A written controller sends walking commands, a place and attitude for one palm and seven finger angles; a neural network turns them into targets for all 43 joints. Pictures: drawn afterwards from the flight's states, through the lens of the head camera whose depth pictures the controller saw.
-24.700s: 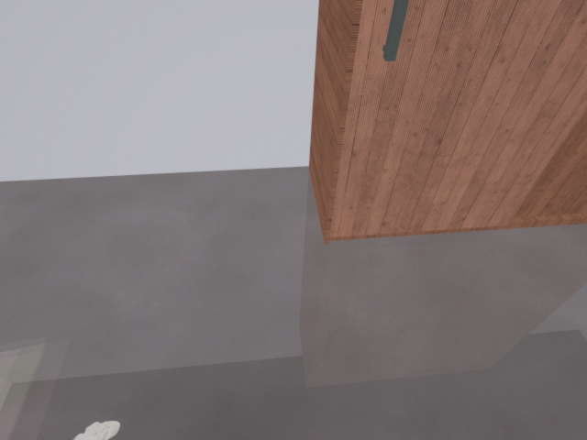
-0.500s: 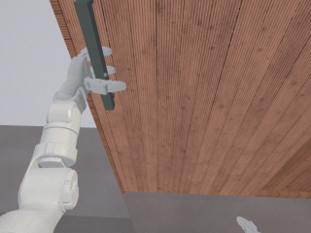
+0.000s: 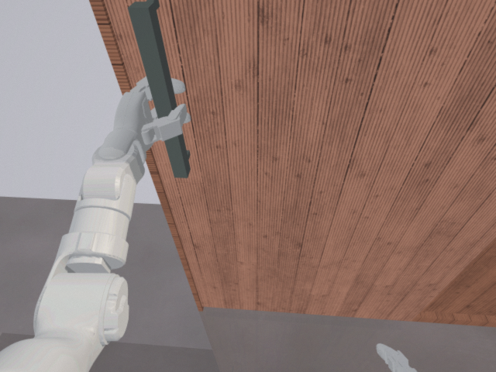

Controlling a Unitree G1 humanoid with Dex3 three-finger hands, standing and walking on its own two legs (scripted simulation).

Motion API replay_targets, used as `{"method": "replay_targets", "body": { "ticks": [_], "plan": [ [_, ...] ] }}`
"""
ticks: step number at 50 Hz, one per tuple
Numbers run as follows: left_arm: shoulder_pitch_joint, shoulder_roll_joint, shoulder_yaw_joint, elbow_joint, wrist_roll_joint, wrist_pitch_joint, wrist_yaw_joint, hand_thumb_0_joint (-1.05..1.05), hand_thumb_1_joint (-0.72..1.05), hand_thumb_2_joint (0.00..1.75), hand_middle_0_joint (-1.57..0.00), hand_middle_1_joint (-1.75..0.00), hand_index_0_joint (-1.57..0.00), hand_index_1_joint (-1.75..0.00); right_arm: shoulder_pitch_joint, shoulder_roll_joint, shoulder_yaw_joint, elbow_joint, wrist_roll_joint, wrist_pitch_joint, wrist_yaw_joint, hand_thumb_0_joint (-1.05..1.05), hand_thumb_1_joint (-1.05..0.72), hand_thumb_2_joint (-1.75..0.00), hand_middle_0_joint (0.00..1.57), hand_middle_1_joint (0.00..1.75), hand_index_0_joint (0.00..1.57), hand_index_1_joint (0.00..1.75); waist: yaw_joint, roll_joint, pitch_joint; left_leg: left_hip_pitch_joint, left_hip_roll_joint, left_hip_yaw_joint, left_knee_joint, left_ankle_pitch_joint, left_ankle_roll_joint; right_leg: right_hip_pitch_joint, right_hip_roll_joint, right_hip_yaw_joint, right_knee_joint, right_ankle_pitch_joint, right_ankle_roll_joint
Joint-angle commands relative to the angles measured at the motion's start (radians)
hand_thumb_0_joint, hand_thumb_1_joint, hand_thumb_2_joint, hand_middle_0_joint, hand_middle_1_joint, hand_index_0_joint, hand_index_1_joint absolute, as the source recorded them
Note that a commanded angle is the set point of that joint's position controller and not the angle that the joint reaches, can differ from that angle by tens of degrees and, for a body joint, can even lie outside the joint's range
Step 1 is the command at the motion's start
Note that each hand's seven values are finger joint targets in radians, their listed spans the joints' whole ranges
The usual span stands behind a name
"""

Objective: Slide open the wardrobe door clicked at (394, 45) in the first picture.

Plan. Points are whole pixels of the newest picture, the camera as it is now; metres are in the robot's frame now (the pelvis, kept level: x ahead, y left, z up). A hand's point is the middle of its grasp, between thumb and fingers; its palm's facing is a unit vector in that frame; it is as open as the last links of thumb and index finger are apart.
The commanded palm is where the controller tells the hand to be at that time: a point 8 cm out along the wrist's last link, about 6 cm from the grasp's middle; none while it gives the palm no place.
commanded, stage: grip the handle and tug to test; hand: left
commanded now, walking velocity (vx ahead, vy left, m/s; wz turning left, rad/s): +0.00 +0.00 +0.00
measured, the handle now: (169, 100) +0.48 +0.16 +0.22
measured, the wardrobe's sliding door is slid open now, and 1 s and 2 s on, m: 0.00 0.00 0.05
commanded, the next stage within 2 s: tug the door sideways, standing still in 0.66 s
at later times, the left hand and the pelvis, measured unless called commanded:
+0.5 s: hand (175, 121) +0.43 +0.14 +0.21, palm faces -0.01 -1.00 -0.01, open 6.0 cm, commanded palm +0.39 +0.19 +0.21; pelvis +0.00 +0.00 +0.00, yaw -1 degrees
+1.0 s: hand (175, 121) +0.43 +0.14 +0.21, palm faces +0.00 -1.00 +0.00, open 6.0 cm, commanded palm +0.41 +0.16 +0.21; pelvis +0.02 +0.00 +0.00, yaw +0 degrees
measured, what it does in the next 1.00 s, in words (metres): stands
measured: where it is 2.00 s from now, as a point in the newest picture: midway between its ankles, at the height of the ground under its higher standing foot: outside the picture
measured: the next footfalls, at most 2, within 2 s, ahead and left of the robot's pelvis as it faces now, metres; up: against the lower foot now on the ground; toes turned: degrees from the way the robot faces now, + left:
none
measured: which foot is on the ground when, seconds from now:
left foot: down 0.00-1.00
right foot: down 0.00-1.00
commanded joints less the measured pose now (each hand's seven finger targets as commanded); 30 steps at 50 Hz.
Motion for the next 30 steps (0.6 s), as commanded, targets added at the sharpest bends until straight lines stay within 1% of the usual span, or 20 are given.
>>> {"method": "replay_targets", "body": {
  "ticks": [1, 2, 3, 4, 6, 8, 9, 10, 12, 13, 14, 15, 16, 18, 19, 21, 23, 28, 29, 30],
  "plan": [
    [-0.544, 0.140, 0.002, -0.234, -0.015, -0.066, -0.030, 0.00, 0.90, 0.90, -0.45, -1.40, -0.45, -1.40, -0.082, -0.118, -0.045, -0.141, 0.001, -0.043, -0.018, 0.00, -0.90, -0.90, 0.20, 0.30, 0.20, 0.30, -0.026, -0.045, -0.286, 0.151, -0.001, -0.030, -0.012, 0.329, 0.029, 0.052, 0.000, 0.010, -0.031, 0.356, -0.014],
    [-0.568, 0.117, -0.017, -0.232, -0.014, -0.065, -0.032, 0.00, 0.90, 0.90, -0.45, -1.40, -0.45, -1.40, -0.079, -0.114, -0.045, -0.137, 0.001, -0.046, -0.018, 0.00, -0.90, -0.90, 0.20, 0.30, 0.20, 0.30, -0.035, -0.047, -0.289, 0.159, -0.001, -0.033, -0.006, 0.336, 0.029, 0.043, 0.001, 0.008, -0.028, 0.364, -0.013],
    [-0.563, 0.111, -0.018, -0.226, -0.014, -0.064, -0.032, 0.00, 0.90, 0.90, -0.45, -1.40, -0.45, -1.40, -0.077, -0.113, -0.045, -0.137, 0.001, -0.047, -0.018, 0.00, -0.90, -0.90, 0.20, 0.30, 0.20, 0.30, -0.033, -0.049, -0.286, 0.160, 0.001, -0.036, -0.005, 0.337, 0.027, 0.034, 0.002, 0.006, -0.027, 0.356, -0.014],
    [-0.570, 0.114, -0.016, -0.238, -0.013, -0.065, -0.031, 0.00, 0.90, 0.90, -0.45, -1.40, -0.45, -1.40, -0.075, -0.114, -0.046, -0.136, 0.000, -0.048, -0.017, 0.00, -0.90, -0.90, 0.20, 0.30, 0.20, 0.30, -0.032, -0.027, -0.300, 0.169, 0.000, -0.036, -0.003, 0.347, 0.026, 0.035, 0.001, 0.007, -0.025, 0.364, -0.015],
    [-0.533, 0.151, 0.020, -0.236, -0.015, -0.067, -0.028, 0.00, 0.90, 0.90, -0.45, -1.40, -0.45, -1.40, -0.076, -0.117, -0.047, -0.140, -0.003, -0.044, -0.017, 0.00, -0.90, -0.90, 0.20, 0.30, 0.20, 0.30, -0.017, -0.046, -0.317, 0.165, -0.002, -0.035, -0.002, 0.368, 0.029, 0.063, 0.000, 0.008, -0.023, 0.388, -0.015],
    [-0.544, 0.129, -0.002, -0.227, -0.012, -0.065, -0.031, 0.00, 0.90, 0.90, -0.45, -1.40, -0.45, -1.40, -0.081, -0.111, -0.044, -0.140, -0.001, -0.042, -0.016, 0.00, -0.90, -0.90, 0.20, 0.30, 0.20, 0.30, -0.025, -0.039, -0.302, 0.158, -0.004, -0.031, -0.002, 0.353, 0.029, 0.052, 0.000, 0.009, -0.024, 0.382, -0.015],
    [-0.558, 0.137, 0.006, -0.228, -0.015, -0.066, -0.031, 0.00, 0.90, 0.90, -0.45, -1.40, -0.45, -1.40, -0.074, -0.113, -0.045, -0.138, -0.003, -0.043, -0.016, 0.00, -0.90, -0.90, 0.20, 0.30, 0.20, 0.30, -0.027, -0.055, -0.312, 0.158, -0.004, -0.033, -0.002, 0.350, 0.028, 0.056, 0.001, 0.007, -0.024, 0.384, -0.014],
    [-0.521, 0.162, 0.026, -0.210, -0.015, -0.068, -0.034, 0.00, 0.90, 0.90, -0.45, -1.40, -0.45, -1.40, -0.076, -0.118, -0.047, -0.139, -0.003, -0.040, -0.017, 0.00, -0.90, -0.90, 0.20, 0.30, 0.20, 0.30, -0.017, -0.059, -0.307, 0.153, -0.003, -0.030, -0.004, 0.347, 0.031, 0.067, 0.000, 0.009, -0.027, 0.380, -0.014],
    [-0.536, 0.162, 0.024, -0.199, -0.016, -0.067, -0.038, 0.00, 0.90, 0.90, -0.45, -1.40, -0.45, -1.40, -0.078, -0.116, -0.043, -0.141, -0.002, -0.038, -0.020, 0.00, -0.90, -0.90, 0.20, 0.30, 0.20, 0.30, -0.024, -0.075, -0.290, 0.137, -0.005, -0.029, -0.006, 0.329, 0.033, 0.061, -0.001, 0.010, -0.030, 0.376, -0.011],
    [-0.542, 0.174, 0.030, -0.204, -0.014, -0.070, -0.040, 0.00, 0.90, 0.90, -0.45, -1.40, -0.45, -1.40, -0.077, -0.117, -0.045, -0.141, 0.000, -0.038, -0.020, 0.00, -0.90, -0.90, 0.20, 0.30, 0.20, 0.30, -0.024, -0.059, -0.292, 0.136, -0.004, -0.029, -0.008, 0.322, 0.031, 0.062, -0.002, 0.012, -0.030, 0.366, -0.013],
    [-0.530, 0.143, 0.010, -0.199, -0.017, -0.068, -0.043, 0.00, 0.90, 0.90, -0.45, -1.40, -0.45, -1.40, -0.082, -0.113, -0.042, -0.145, 0.000, -0.039, -0.019, 0.00, -0.90, -0.90, 0.20, 0.30, 0.20, 0.30, -0.023, -0.054, -0.282, 0.134, -0.005, -0.028, -0.009, 0.313, 0.032, 0.055, -0.002, 0.011, -0.031, 0.357, -0.013],
    [-0.508, 0.171, 0.032, -0.189, -0.017, -0.072, -0.043, 0.00, 0.90, 0.90, -0.45, -1.40, -0.45, -1.40, -0.080, -0.119, -0.045, -0.146, 0.001, -0.037, -0.020, 0.00, -0.90, -0.90, 0.20, 0.30, 0.20, 0.30, -0.017, -0.066, -0.283, 0.135, -0.004, -0.030, -0.012, 0.311, 0.032, 0.065, -0.002, 0.009, -0.035, 0.350, -0.013],
    [-0.499, 0.175, 0.037, -0.199, -0.019, -0.072, -0.043, 0.00, 0.90, 0.90, -0.45, -1.40, -0.45, -1.40, -0.084, -0.117, -0.044, -0.150, 0.001, -0.037, -0.020, 0.00, -0.90, -0.90, 0.20, 0.30, 0.20, 0.30, -0.012, -0.055, -0.289, 0.133, -0.004, -0.029, -0.013, 0.316, 0.032, 0.071, -0.004, 0.012, -0.032, 0.357, -0.014],
    [-0.506, 0.158, 0.022, -0.227, -0.017, -0.073, -0.045, 0.00, 0.90, 0.90, -0.45, -1.40, -0.45, -1.40, -0.090, -0.113, -0.043, -0.155, 0.003, -0.037, -0.018, 0.00, -0.90, -0.90, 0.20, 0.30, 0.20, 0.30, -0.014, -0.041, -0.297, 0.141, -0.005, -0.028, -0.012, 0.317, 0.031, 0.069, -0.002, 0.011, -0.030, 0.357, -0.015],
    [-0.486, 0.151, 0.025, -0.231, -0.020, -0.072, -0.044, 0.00, 0.90, 0.90, -0.45, -1.40, -0.45, -1.40, -0.091, -0.111, -0.043, -0.160, 0.002, -0.039, -0.016, 0.00, -0.90, -0.90, 0.20, 0.30, 0.20, 0.30, -0.009, -0.029, -0.300, 0.144, -0.004, -0.027, -0.011, 0.326, 0.030, 0.070, -0.001, 0.011, -0.029, 0.363, -0.016],
    [-0.417, 0.193, 0.069, -0.243, -0.027, -0.072, -0.046, 0.00, 0.90, 0.90, -0.45, -1.40, -0.45, -1.40, -0.094, -0.117, -0.044, -0.166, 0.000, -0.035, -0.014, 0.00, -0.90, -0.90, 0.20, 0.30, 0.20, 0.30, 0.009, -0.057, -0.312, 0.136, -0.003, -0.026, -0.014, 0.350, 0.031, 0.105, -0.002, 0.010, -0.026, 0.395, -0.017],
    [-0.396, 0.193, 0.072, -0.271, -0.031, -0.065, -0.052, 0.00, 0.90, 0.90, -0.45, -1.40, -0.45, -1.40, -0.104, -0.116, -0.044, -0.176, 0.003, -0.032, -0.014, 0.00, -0.90, -0.90, 0.20, 0.30, 0.20, 0.30, 0.011, -0.077, -0.314, 0.129, -0.004, -0.017, -0.017, 0.347, 0.033, 0.121, -0.003, 0.012, -0.025, 0.412, -0.013],
    [-0.335, 0.177, 0.068, -0.339, -0.039, -0.041, -0.057, 0.00, 0.90, 0.90, -0.45, -1.40, -0.45, -1.40, -0.120, -0.116, -0.045, -0.192, 0.006, -0.028, -0.010, 0.00, -0.90, -0.90, 0.20, 0.30, 0.20, 0.30, 0.016, -0.076, -0.297, 0.136, 0.001, -0.015, -0.023, 0.350, 0.032, 0.118, -0.001, 0.010, -0.029, 0.410, -0.012],
    [-0.318, 0.201, 0.088, -0.377, -0.035, -0.037, -0.055, 0.00, 0.90, 0.90, -0.45, -1.40, -0.45, -1.40, -0.125, -0.117, -0.047, -0.197, 0.005, -0.026, -0.009, 0.00, -0.90, -0.90, 0.20, 0.30, 0.20, 0.30, 0.024, -0.054, -0.320, 0.145, 0.001, -0.012, -0.020, 0.374, 0.030, 0.135, -0.002, 0.012, -0.023, 0.433, -0.014],
    [-0.260, 0.193, 0.090, -0.384, -0.039, -0.030, -0.055, 0.00, 0.90, 0.90, -0.45, -1.40, -0.45, -1.40, -0.131, -0.118, -0.048, -0.207, 0.004, -0.021, -0.007, 0.00, -0.90, -0.90, 0.20, 0.30, 0.20, 0.30, 0.036, -0.062, -0.324, 0.146, -0.001, -0.011, -0.020, 0.398, 0.031, 0.152, -0.002, 0.010, -0.020, 0.452, -0.014]
  ]
}}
